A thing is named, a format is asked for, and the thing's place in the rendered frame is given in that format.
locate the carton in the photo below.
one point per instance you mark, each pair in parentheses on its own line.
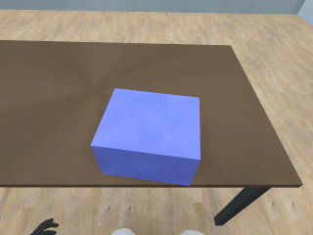
(150,136)

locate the left robot hand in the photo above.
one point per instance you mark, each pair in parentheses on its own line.
(48,223)

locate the table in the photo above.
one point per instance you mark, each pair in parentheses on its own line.
(53,96)

